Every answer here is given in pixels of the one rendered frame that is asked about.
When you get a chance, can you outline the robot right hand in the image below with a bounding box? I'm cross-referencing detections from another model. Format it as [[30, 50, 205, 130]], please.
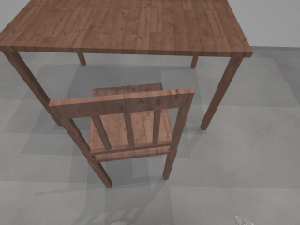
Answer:
[[234, 216, 254, 225]]

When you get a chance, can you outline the chair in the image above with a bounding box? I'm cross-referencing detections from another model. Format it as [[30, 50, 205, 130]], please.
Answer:
[[49, 82, 195, 188]]

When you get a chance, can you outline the table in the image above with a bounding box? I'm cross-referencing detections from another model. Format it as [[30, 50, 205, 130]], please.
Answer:
[[0, 0, 253, 130]]

